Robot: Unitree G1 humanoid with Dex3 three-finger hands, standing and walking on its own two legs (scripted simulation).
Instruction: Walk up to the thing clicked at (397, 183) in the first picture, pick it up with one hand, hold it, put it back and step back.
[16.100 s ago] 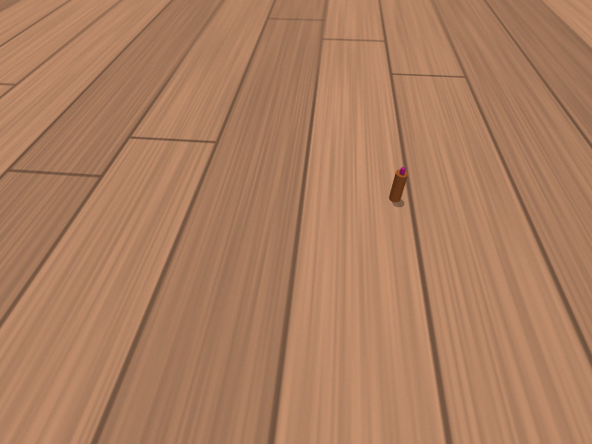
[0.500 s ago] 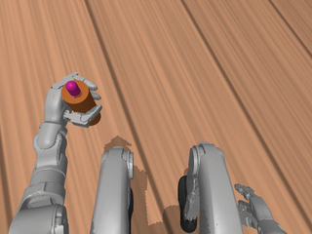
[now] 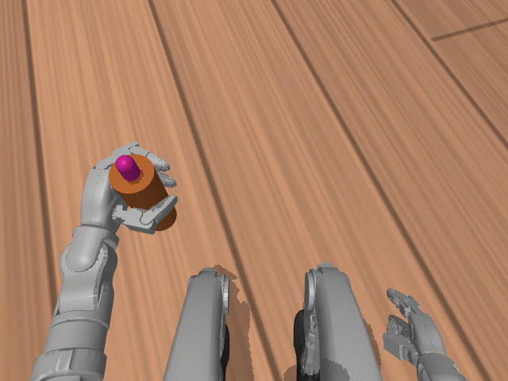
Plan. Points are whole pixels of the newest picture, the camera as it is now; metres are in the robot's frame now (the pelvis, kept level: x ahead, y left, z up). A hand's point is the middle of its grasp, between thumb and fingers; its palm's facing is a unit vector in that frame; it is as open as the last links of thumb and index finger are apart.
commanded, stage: lift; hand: left
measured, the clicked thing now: (145, 193) +0.38 +0.18 +0.02
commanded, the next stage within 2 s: hold in 1.34 s
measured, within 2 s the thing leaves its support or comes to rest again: neither
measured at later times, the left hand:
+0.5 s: hand (110, 141) +0.37 +0.17 +0.16, palm faces -0.07 -1.00 -0.01, open 7.6 cm
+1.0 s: hand (92, 92) +0.38 +0.17 +0.22, palm faces -0.10 -1.00 +0.01, open 7.6 cm
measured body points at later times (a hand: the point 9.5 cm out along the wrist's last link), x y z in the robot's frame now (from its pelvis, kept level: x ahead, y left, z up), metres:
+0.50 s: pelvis +0.04 +0.00 +0.13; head +0.14 +0.01 +0.57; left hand +0.37 +0.23 +0.17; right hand +0.20 -0.25 +0.03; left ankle +0.06 +0.12 -0.49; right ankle +0.09 -0.14 -0.49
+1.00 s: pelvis +0.06 +0.00 +0.18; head +0.13 +0.01 +0.63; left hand +0.38 +0.22 +0.22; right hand +0.19 -0.25 +0.08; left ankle +0.06 +0.12 -0.49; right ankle +0.09 -0.14 -0.49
